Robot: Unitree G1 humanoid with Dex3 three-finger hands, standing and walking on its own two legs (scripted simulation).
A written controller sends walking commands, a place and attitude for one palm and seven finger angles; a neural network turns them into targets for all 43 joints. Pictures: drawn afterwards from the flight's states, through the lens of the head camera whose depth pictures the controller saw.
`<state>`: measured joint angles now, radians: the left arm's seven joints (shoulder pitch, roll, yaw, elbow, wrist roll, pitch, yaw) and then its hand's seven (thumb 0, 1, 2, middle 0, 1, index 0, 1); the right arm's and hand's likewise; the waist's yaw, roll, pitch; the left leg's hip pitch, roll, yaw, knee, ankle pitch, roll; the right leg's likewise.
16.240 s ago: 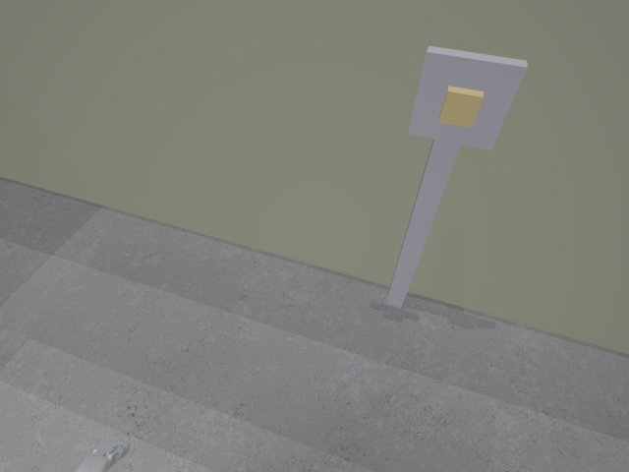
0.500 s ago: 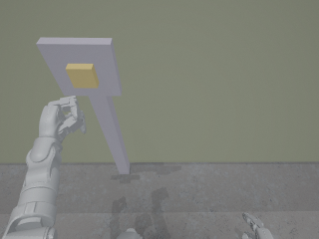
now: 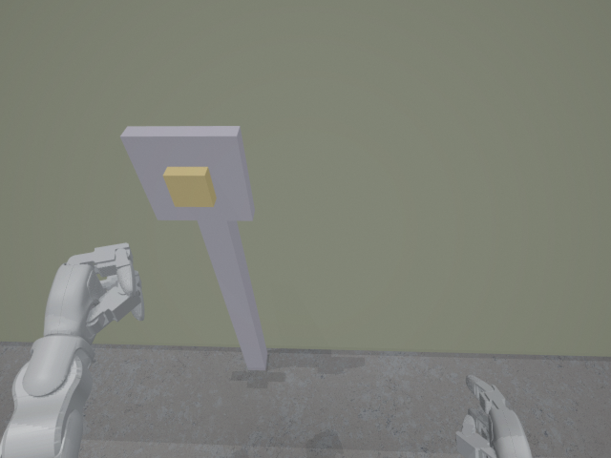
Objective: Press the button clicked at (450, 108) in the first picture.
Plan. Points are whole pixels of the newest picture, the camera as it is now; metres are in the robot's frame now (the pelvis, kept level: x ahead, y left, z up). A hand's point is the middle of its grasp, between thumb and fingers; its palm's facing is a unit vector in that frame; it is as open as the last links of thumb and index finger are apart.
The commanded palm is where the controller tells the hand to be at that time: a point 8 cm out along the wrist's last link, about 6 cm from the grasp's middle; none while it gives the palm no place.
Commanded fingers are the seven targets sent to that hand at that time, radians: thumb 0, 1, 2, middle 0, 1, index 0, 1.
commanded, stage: draw the hand back to the body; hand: left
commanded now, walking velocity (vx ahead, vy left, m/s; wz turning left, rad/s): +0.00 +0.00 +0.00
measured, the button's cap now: (191, 186) +0.51 +0.24 +0.08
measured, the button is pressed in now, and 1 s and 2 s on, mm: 0 0 0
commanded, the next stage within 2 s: step back with the hand held close in 0.88 s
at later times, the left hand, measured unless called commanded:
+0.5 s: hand (80, 313) +0.22 +0.25 +0.16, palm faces +0.35 -0.86 -0.38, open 3.1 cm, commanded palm +0.16 +0.29 +0.18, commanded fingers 0.00 0.90 0.90 -1.30 -1.50 -1.30 -1.50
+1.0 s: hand (63, 327) +0.19 +0.24 +0.18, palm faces +0.38 -0.84 -0.39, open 3.1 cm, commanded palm +0.15 +0.28 +0.19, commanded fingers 0.00 0.90 0.90 -1.30 -1.50 -1.30 -1.50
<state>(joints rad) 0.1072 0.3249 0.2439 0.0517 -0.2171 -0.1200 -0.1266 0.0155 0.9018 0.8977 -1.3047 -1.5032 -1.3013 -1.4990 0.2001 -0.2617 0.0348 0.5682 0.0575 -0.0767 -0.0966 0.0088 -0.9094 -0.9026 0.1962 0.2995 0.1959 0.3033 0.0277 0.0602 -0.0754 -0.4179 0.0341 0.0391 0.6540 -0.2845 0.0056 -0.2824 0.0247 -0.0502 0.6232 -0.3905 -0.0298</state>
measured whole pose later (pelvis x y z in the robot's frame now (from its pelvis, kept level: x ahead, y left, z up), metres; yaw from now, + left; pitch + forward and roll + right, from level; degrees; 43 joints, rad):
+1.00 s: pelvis +0.02 +0.00 +0.02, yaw -1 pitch -4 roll +0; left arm 0.54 0.33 0.28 -0.47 -0.07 -0.08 0.09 0.01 0.89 0.90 -1.31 -1.50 -1.30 -1.50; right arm 0.18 -0.23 0.03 0.61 0.00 -0.06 -0.08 0.01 -0.91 -0.90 0.20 0.30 0.20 0.30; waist 0.07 0.07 0.01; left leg -0.13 0.02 0.06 0.41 -0.20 0.01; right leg 0.02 0.02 -0.03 0.33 -0.27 -0.02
